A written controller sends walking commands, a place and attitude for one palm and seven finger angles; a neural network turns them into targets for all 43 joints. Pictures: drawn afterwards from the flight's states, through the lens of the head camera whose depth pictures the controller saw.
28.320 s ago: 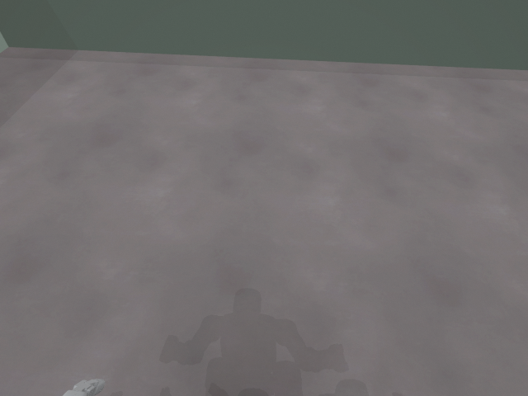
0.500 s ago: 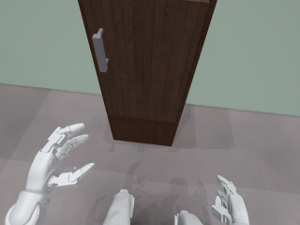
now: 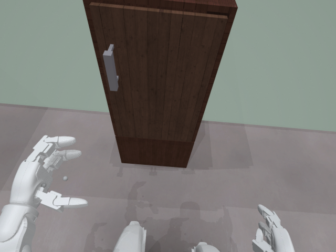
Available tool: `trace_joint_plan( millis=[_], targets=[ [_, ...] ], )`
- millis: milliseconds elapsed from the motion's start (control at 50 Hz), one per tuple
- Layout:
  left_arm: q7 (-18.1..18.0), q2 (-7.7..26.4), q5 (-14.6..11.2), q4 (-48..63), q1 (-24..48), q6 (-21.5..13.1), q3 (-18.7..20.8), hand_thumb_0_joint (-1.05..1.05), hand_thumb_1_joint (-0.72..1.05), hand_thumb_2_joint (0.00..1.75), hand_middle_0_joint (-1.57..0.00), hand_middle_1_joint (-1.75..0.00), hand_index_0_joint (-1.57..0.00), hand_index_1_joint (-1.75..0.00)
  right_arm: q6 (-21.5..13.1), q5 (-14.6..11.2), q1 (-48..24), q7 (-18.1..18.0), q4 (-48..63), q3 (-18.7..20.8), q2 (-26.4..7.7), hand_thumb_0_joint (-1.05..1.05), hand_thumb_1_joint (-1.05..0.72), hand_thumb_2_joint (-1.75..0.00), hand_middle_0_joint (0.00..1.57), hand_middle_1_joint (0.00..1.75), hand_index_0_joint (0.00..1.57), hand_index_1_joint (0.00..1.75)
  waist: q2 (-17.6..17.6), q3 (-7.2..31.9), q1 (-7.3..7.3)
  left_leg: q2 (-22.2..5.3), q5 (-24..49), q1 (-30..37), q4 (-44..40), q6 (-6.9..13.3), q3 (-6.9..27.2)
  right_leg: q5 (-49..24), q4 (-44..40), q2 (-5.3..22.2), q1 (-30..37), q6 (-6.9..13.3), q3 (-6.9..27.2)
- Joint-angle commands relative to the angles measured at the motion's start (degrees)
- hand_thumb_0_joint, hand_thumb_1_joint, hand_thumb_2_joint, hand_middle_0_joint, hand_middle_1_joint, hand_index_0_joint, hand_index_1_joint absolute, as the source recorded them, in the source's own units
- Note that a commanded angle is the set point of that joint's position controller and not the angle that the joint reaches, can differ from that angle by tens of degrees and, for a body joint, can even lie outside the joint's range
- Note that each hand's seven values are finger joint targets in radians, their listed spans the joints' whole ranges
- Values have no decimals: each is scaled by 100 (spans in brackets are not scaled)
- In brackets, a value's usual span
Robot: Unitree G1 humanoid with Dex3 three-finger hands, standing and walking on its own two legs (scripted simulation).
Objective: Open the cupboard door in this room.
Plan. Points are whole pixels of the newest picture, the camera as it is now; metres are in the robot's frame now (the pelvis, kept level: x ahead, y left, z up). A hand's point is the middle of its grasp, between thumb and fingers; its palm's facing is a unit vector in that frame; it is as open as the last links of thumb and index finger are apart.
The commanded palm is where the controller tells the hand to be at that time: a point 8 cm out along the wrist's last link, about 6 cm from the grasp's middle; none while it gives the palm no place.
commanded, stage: raise the hand with hooked fingers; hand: left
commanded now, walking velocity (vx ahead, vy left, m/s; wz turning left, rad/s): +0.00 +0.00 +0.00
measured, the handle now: (112, 68) +0.62 +0.22 +0.06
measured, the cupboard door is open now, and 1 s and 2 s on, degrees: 0 0 0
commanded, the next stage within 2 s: move the hooked fingers beside the handle in 0.92 s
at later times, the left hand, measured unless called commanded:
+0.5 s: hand (52, 151) +0.30 +0.27 +0.09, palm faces +0.01 -1.00 -0.04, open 14.0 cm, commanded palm +0.27 +0.31 +0.08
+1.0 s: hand (63, 150) +0.30 +0.25 +0.08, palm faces +0.01 -1.00 -0.04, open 14.0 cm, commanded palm +0.28 +0.30 +0.08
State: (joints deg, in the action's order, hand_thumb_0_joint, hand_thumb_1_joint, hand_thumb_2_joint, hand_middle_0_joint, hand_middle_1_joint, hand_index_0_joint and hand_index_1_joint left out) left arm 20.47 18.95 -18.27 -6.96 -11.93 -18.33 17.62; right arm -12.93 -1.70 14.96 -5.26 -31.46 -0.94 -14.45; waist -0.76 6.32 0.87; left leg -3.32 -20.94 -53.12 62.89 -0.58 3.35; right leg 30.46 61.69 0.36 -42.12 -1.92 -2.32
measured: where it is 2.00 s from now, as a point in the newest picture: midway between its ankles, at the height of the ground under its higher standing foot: outside the picture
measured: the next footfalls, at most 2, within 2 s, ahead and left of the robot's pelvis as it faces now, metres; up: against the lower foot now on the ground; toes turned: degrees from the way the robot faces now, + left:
none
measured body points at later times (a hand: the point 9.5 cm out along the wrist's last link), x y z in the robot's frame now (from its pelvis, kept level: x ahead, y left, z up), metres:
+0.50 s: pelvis +0.01 -0.01 +0.01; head +0.06 +0.00 +0.46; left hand +0.29 +0.32 +0.09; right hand +0.17 -0.26 -0.06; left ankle +0.10 +0.12 -0.66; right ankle +0.01 -0.15 -0.66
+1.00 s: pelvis +0.02 -0.02 +0.01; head +0.07 -0.01 +0.46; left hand +0.30 +0.30 +0.09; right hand +0.17 -0.27 -0.07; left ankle +0.10 +0.12 -0.66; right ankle +0.01 -0.15 -0.66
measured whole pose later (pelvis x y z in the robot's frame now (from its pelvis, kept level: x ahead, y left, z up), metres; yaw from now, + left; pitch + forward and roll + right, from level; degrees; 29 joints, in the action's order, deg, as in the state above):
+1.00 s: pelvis +0.02 -0.02 +0.01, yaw +0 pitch +11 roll -3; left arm 29.9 23.1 -21.1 -22.7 0.7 -16.9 25.1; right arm -10.6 -2.0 15.9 -5.5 -31.8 -2.1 -15.2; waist -2.0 6.2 0.5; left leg -4.3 -20.9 -49.9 59.4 -2.1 3.1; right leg 30.6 59.3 -0.6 -40.0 -0.7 -2.0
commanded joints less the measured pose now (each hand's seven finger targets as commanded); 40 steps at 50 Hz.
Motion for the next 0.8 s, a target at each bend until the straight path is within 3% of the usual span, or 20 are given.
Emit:
trace_joint_plan(
  millis=[0,60,200,240,400,440,500,560,780],
  targets=[
    [135,1123,-146,1081,901,-286,563,0,-50,30,-30,-120,-30,-120,-301,-37,-188,-20,838,304,-852,0,-90,-90,20,30,20,30,-834,1141,-51,230,-431,1981,-1302,130,28,-338,-1088,-324,-373,322,-226],
    [261,1223,-191,868,1155,-164,635,0,-50,30,-30,-120,-30,-120,-285,-42,-168,-41,833,273,-872,0,-90,-90,20,30,20,30,-737,1016,-9,234,-416,1976,-1312,141,43,-375,-1145,-367,-367,326,-225],
    [545,1529,-304,448,1689,-44,938,0,-50,30,-30,-120,-30,-120,-240,-38,-155,-83,803,233,-905,0,-90,-90,20,30,20,30,-562,1208,-15,245,-47,2105,-1240,144,-33,-528,-1245,-373,-222,308,-194],
    [627,1638,-328,376,1845,-47,1011,0,-50,30,-30,-120,-30,-120,-233,-38,-160,-88,788,228,-913,0,-90,-90,20,30,20,30,-705,1230,-33,248,48,2146,-1221,145,-62,-578,-1274,-363,-207,312,-165],
    [909,2023,-383,-305,2340,47,1275,0,-50,30,-30,-120,-30,-120,-176,-64,-63,-122,742,228,-972,0,-90,-90,20,30,20,30,-612,1229,-58,258,270,2151,-1238,161,-132,-718,-1375,-370,-67,317,-95],
    [974,1843,-410,-312,2242,38,1140,0,-50,30,-30,-120,-30,-120,-170,-71,-58,-105,769,252,-961,0,-90,-90,20,30,20,30,-607,1304,-73,271,378,2211,-1234,173,-160,-821,-1387,-360,-23,310,-90],
    [990,1837,-432,-325,2094,4,1153,0,-50,30,-30,-120,-30,-120,-171,-67,-13,-71,790,280,-964,0,-90,-90,20,30,20,30,-546,1325,-86,280,488,2204,-1212,182,-178,-953,-1370,-362,-8,301,-80],
    [922,2030,-439,-241,2132,-88,1343,0,-50,30,-30,-120,-30,-120,-158,-46,-3,-49,801,301,-973,0,-90,-90,20,30,20,30,-557,1362,-140,286,568,2157,-1175,183,-198,-1001,-1321,-370,61,318,-56],
    [902,1955,-443,-391,2268,-215,1272,0,-50,30,-30,-120,-30,-120,-80,-67,-19,-64,765,293,-943,0,-90,-90,20,30,20,30,-437,1271,-32,283,385,1968,-1100,211,-282,-824,-1449,-323,42,249,140]
  ],
)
